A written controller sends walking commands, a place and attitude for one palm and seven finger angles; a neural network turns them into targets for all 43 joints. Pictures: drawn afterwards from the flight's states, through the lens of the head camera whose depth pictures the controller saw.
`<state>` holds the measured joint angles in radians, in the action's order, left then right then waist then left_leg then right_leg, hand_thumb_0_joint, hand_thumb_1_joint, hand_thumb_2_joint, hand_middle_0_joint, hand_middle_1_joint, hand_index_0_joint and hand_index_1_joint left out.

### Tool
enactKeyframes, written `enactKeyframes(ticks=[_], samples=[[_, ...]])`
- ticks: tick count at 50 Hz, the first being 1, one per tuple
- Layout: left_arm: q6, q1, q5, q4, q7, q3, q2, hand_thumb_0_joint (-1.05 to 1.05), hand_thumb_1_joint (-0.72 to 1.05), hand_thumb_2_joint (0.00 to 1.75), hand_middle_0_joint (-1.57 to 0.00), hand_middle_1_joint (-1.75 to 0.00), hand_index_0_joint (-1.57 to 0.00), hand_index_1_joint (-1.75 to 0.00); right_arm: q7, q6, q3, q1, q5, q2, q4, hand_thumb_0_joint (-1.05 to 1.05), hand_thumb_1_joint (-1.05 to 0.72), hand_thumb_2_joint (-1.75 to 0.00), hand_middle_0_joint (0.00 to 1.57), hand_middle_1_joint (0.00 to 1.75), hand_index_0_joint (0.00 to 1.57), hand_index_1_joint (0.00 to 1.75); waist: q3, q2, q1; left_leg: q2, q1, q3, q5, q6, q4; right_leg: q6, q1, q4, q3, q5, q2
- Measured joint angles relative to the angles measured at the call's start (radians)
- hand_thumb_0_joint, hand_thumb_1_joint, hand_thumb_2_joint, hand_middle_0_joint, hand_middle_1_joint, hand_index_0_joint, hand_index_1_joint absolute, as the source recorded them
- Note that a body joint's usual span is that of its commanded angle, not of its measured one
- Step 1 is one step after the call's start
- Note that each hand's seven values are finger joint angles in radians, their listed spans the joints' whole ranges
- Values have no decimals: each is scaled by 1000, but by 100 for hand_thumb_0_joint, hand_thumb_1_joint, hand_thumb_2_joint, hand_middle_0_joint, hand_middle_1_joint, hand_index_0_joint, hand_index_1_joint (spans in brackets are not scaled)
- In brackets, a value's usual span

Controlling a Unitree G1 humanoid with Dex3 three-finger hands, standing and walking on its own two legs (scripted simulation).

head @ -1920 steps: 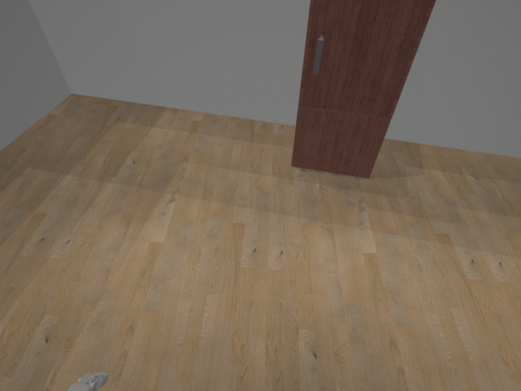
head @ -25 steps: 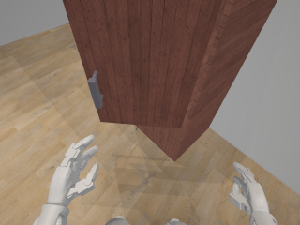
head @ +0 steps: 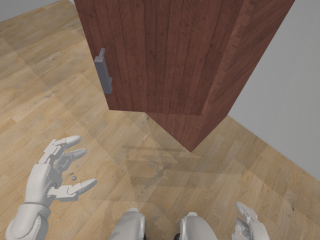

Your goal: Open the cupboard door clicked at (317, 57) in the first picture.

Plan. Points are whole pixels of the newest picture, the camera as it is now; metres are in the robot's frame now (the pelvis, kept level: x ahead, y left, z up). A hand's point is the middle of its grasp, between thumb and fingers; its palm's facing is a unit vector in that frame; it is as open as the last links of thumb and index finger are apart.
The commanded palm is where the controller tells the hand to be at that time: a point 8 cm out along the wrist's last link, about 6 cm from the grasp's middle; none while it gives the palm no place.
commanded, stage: raise the hand with hooked fingers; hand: left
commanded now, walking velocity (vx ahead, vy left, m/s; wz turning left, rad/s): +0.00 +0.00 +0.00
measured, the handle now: (105, 71) +0.59 +0.21 +0.01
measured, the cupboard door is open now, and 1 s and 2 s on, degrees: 42 42 42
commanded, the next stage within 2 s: move the hooked fingers beside the handle in 1.24 s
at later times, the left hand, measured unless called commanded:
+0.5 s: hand (48, 167) +0.27 +0.27 +0.02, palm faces +0.02 -1.00 -0.07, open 13.8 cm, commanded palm +0.25 +0.32 +0.03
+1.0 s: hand (52, 157) +0.29 +0.27 +0.03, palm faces -0.04 -1.00 -0.06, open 14.0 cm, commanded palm +0.27 +0.32 +0.03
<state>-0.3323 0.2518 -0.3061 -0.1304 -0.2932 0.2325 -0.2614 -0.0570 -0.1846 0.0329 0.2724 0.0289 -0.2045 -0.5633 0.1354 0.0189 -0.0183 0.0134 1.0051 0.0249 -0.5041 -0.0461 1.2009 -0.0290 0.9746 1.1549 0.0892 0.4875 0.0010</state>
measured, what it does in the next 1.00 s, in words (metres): stands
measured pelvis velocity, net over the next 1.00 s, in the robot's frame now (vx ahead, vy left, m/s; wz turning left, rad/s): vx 0.01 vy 0.00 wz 0.00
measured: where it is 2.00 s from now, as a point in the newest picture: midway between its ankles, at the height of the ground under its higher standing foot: outside the picture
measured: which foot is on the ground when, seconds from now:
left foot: down 0.00-1.00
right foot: down 0.00-1.00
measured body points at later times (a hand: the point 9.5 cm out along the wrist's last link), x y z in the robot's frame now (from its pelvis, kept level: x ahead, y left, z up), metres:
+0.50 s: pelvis +0.01 +0.01 -0.01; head +0.11 +0.04 +0.43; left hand +0.26 +0.32 +0.03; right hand +0.21 -0.22 -0.08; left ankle +0.04 +0.09 -0.64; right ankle +0.04 -0.11 -0.64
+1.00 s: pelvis +0.01 +0.00 -0.01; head +0.12 +0.02 +0.43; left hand +0.29 +0.32 +0.03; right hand +0.17 -0.26 -0.09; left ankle +0.04 +0.09 -0.64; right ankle +0.04 -0.11 -0.64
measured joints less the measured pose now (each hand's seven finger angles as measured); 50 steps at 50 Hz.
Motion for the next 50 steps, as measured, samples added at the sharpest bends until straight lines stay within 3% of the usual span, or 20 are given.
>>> enactKeyframes(ticks=[3,6,11,14,20,28,36,40,44,50], samples=[[-100,19,14,15,30,24,-10,0,3,53,-27,-86,-26,-86,7,-10,-20,17,-11,-30,-16,2,-90,-90,20,31,20,30,12,-6,6,-6,9,-2,-9,-6,11,5,5,8,2,9,-6],[-155,-3,16,-20,-6,26,-33,0,-4,50,-27,-90,-26,-91,9,-14,-29,4,-10,-65,-26,2,-90,-90,20,31,20,30,19,-4,8,-12,36,-10,-22,-11,41,10,25,33,10,24,-13],[-95,-51,-2,-82,-105,20,-54,0,-16,45,-28,-98,-27,-98,-4,-19,-34,-44,7,-84,-7,2,-90,-90,20,30,20,30,6,-9,3,-12,55,-10,-32,-18,62,17,39,46,11,30,-13],[-69,-46,-14,-55,-114,34,-58,0,-23,42,-28,-102,-28,-103,-3,-29,-36,-60,5,-74,15,2,-91,-90,20,30,20,30,1,-15,1,-10,42,-11,-31,-15,49,17,25,29,10,25,-10],[-112,-62,-25,-34,-89,85,-69,-1,-37,36,-30,-111,-29,-112,14,-27,-23,-70,-5,-54,34,1,-91,-90,20,30,20,30,19,-13,16,-14,26,-17,-29,-16,31,20,4,6,16,24,-12],[-32,-163,-29,-179,-195,119,-113,-1,-47,32,-30,-118,-30,-118,7,-11,7,-79,5,-57,41,1,-90,-90,20,31,20,30,6,-1,26,-15,53,-24,-33,-14,50,16,28,23,23,30,-12],[-84,-209,-65,-198,-228,186,-149,-1,-50,30,-30,-119,-30,-120,5,-15,3,-44,0,-65,13,1,-90,-90,20,31,20,30,5,-7,18,-7,56,-25,-34,-7,48,9,34,23,23,29,-5],[-48,-256,-79,-282,-260,219,-179,-1,-50,30,-30,-120,-30,-120,2,-6,1,-34,9,-80,8,1,-90,-90,20,31,20,30,6,-3,8,-5,71,-26,-34,-5,55,5,50,32,24,32,-3],[-25,-239,-81,-274,-287,205,-173,-1,-50,30,-30,-120,-30,-120,6,-12,-11,-21,11,-91,10,1,-90,-90,20,31,20,30,4,2,2,-1,69,-23,-33,-3,49,4,51,26,21,28,2],[-74,-211,-80,-239,-266,199,-149,-1,-50,30,-30,-120,-30,-120,11,-20,-16,-13,5,-92,15,1,-90,-90,20,30,20,30,9,-8,-5,4,62,-17,-35,-1,46,1,51,28,14,29,6]])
